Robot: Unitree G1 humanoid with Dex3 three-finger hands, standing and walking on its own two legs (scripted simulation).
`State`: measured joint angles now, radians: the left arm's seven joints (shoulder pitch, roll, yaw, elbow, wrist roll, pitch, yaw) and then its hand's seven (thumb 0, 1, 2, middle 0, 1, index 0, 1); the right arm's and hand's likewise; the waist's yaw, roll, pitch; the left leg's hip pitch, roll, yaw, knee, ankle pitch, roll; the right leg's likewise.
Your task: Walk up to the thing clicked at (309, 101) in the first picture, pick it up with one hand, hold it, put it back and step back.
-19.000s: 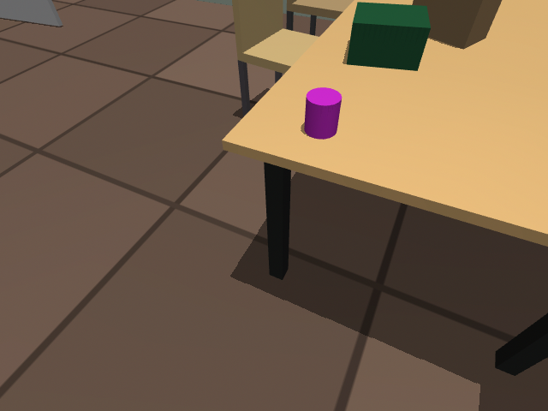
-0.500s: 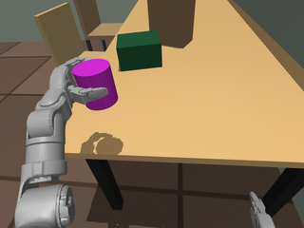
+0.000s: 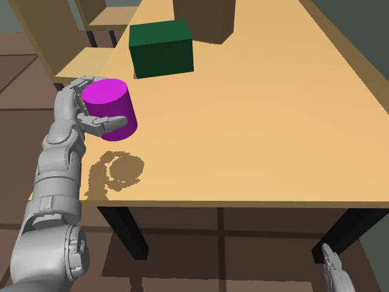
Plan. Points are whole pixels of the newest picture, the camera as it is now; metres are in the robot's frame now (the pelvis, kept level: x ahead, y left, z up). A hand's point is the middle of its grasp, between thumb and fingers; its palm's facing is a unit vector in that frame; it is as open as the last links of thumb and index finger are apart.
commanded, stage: crouch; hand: left
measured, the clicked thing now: (111, 110) +0.45 +0.16 +0.18
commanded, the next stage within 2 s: lower in 0.54 s
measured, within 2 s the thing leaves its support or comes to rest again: rests again in 1.92 s
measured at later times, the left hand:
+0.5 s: hand (105, 108) +0.47 +0.19 +0.17, palm faces +0.13 -0.99 +0.01, open 11.6 cm
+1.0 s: hand (112, 122) +0.49 +0.19 +0.11, palm faces +0.10 -0.99 +0.02, open 11.6 cm
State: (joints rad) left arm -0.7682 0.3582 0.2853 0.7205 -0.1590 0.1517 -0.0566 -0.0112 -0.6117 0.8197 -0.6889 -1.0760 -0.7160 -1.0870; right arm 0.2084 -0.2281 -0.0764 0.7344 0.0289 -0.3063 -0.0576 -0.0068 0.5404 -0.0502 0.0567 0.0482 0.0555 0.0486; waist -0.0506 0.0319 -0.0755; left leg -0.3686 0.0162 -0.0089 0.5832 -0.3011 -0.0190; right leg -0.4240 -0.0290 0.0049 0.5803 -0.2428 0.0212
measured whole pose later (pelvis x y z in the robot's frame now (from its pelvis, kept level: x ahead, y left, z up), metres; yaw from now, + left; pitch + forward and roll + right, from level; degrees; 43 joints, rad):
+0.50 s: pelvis +0.01 +0.00 +0.00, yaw +0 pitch +6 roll +0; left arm -0.77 0.38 0.32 0.83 -0.15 0.02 -0.09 -0.01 -0.61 0.82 -0.69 -1.08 -0.72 -1.09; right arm 0.22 -0.22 -0.06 0.62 0.03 -0.19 -0.05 -0.01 0.53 -0.05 0.06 0.05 0.06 0.05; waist -0.08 0.02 -0.07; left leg -0.37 0.02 -0.01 0.57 -0.31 -0.02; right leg -0.42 -0.02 0.00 0.56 -0.25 0.02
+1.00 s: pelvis +0.00 +0.00 -0.02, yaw +0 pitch +12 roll +0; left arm -0.82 0.44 0.34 1.00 -0.14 -0.15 -0.13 -0.01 -0.61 0.81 -0.70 -1.06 -0.73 -1.07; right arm 0.23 -0.22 -0.04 0.50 0.02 -0.13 -0.04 -0.01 0.51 -0.06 0.06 0.05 0.06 0.05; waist -0.13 0.00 -0.09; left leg -0.57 0.03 -0.01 0.73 -0.37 -0.02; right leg -0.62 -0.02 0.00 0.70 -0.29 0.02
